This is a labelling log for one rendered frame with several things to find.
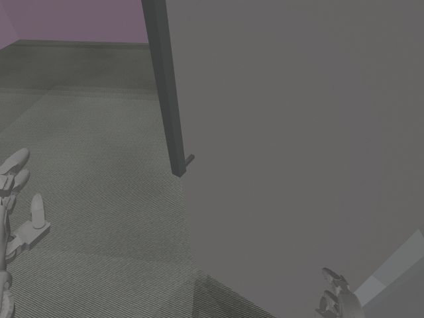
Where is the left robot hand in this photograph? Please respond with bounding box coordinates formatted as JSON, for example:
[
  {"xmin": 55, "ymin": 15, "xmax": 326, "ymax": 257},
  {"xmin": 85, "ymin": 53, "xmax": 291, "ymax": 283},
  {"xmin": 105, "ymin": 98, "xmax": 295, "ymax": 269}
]
[{"xmin": 0, "ymin": 148, "xmax": 50, "ymax": 271}]

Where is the right robot hand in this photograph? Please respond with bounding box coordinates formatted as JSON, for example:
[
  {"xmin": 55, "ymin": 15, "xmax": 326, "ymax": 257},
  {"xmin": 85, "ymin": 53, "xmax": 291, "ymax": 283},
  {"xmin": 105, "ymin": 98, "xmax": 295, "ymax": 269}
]
[{"xmin": 315, "ymin": 268, "xmax": 365, "ymax": 318}]

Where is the handle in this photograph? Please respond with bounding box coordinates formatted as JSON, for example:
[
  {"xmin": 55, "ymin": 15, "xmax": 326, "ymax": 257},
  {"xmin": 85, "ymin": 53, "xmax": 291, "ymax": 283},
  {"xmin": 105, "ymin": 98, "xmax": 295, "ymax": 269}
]
[{"xmin": 141, "ymin": 0, "xmax": 195, "ymax": 178}]

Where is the robot left forearm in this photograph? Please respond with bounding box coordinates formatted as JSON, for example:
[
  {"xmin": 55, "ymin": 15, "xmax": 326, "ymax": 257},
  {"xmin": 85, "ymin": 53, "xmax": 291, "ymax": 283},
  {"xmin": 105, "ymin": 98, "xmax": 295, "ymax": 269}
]
[{"xmin": 0, "ymin": 270, "xmax": 15, "ymax": 318}]

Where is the fridge door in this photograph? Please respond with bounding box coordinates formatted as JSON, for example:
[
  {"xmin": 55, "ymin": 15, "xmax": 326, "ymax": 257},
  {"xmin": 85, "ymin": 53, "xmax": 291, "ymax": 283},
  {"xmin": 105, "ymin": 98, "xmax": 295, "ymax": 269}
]
[{"xmin": 166, "ymin": 0, "xmax": 424, "ymax": 318}]

